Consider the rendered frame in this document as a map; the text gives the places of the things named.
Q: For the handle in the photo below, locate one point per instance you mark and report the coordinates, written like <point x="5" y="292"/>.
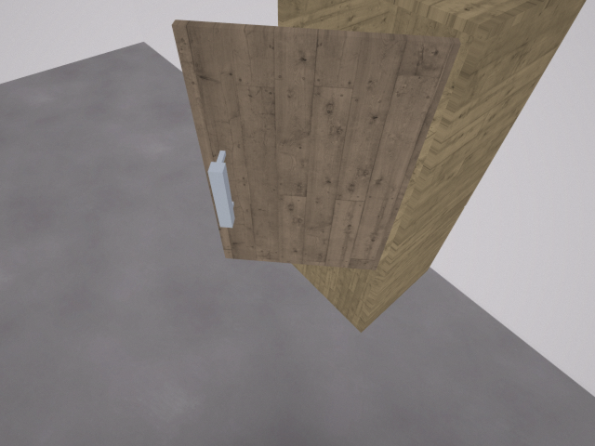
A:
<point x="220" y="186"/>

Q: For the cupboard door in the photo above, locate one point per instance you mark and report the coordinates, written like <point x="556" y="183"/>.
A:
<point x="322" y="130"/>

